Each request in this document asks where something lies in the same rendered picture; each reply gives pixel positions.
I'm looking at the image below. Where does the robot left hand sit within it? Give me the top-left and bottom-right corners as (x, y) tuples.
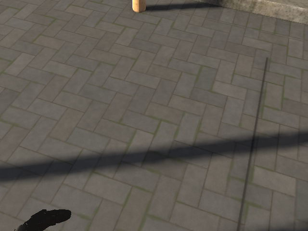
(14, 209), (71, 231)

